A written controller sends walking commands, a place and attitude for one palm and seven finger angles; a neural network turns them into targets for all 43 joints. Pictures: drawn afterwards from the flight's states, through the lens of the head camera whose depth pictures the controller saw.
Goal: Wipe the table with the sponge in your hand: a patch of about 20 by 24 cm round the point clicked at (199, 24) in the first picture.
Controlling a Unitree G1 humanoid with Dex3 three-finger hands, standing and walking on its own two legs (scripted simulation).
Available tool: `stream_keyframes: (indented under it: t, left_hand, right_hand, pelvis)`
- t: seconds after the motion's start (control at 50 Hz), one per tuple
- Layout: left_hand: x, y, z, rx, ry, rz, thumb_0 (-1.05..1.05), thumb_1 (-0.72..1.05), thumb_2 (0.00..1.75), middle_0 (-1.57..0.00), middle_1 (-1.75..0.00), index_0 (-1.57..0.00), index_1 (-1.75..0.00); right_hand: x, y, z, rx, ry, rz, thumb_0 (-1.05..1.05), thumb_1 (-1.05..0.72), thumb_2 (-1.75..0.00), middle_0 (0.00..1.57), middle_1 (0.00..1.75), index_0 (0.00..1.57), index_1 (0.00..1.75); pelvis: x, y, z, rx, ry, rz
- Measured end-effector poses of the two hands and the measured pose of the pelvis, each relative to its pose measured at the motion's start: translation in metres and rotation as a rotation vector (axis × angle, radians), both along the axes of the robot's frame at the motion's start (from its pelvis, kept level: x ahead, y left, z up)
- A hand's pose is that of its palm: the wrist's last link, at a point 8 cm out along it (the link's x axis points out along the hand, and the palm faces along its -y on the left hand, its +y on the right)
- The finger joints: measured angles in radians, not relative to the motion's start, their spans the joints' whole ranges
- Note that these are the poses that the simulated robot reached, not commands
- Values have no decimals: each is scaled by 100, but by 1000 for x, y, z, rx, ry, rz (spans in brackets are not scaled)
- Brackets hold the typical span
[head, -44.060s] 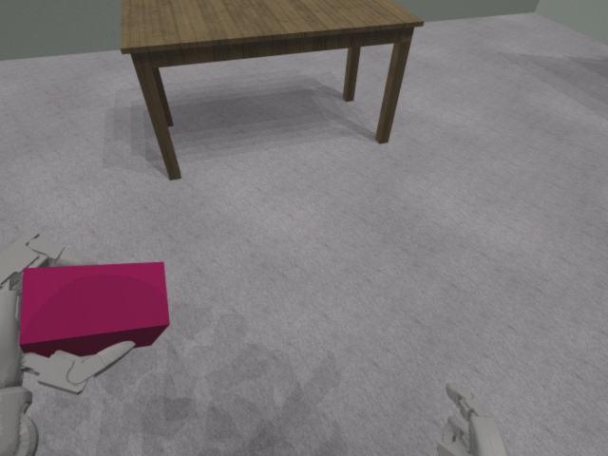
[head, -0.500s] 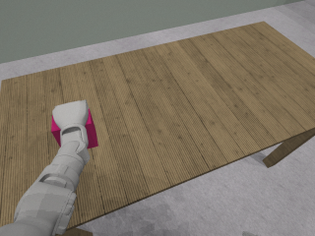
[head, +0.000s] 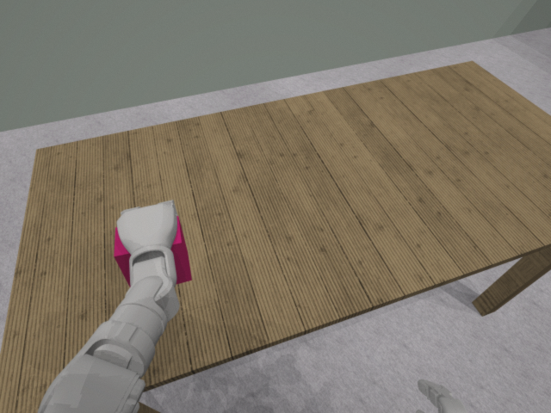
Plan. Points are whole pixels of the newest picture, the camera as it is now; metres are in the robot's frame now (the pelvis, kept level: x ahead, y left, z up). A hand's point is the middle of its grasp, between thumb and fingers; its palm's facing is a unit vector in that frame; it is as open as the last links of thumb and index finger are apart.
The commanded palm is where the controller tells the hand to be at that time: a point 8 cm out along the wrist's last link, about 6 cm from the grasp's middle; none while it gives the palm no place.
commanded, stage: wipe back along the middle lane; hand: left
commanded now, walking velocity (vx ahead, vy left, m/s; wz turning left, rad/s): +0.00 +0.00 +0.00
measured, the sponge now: (157, 261) +0.36 +0.24 -0.05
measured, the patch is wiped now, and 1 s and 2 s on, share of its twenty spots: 0.50 0.55 0.75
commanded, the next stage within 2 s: slide across to the third lane in 0.58 s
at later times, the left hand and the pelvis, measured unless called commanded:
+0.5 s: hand (162, 268) +0.33 +0.21 -0.01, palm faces -0.05 -0.04 -1.00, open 10.3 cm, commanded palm +0.28 +0.19 +0.02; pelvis +0.01 -0.01 +0.00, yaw +0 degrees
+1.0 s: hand (176, 275) +0.32 +0.19 +0.00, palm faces -0.08 -0.03 -1.00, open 10.3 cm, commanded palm +0.29 +0.15 +0.04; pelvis -0.01 -0.01 +0.00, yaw +1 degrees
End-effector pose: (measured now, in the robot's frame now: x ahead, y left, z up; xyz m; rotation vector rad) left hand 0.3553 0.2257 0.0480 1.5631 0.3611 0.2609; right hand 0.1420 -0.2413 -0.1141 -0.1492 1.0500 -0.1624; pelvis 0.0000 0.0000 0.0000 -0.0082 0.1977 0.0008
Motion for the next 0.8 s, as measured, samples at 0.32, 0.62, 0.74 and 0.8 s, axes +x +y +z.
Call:
stream_keyframes:
  t: [0.32, 0.62, 0.74, 0.8]
  left_hand:
    - [-23, -11, 0, -12, -8, 8, 1, -50, 103, -67, -132, -71, -133]
    - [-56, -23, 0, -43, -26, -5, 1, -50, 103, -67, -132, -70, -133]
    - [-59, -25, -1, -42, -17, -2, 0, -50, 103, -67, -132, -70, -133]
    - [-57, -26, -1, -32, -3, -6, 0, -50, 103, -67, -132, -70, -133]
  right_hand:
    - [32, -1, 9, 10, -72, 36, 1, -91, -90, 20, 30, 20, 30]
    - [67, 12, 26, 36, -187, 99, 1, -91, -90, 20, 30, 20, 30]
    - [67, 15, 28, 33, -200, 109, 1, -91, -90, 20, 30, 20, 30]
    - [62, 15, 26, 35, -192, 102, 1, -91, -90, 20, 30, 20, 30]
  pelvis:
    - [8, -4, 1, 4, -28, 3]
    - [7, -6, 1, 9, -70, 7]
    - [1, -8, 1, 12, -77, 10]
    - [-3, -9, 0, 11, -79, 11]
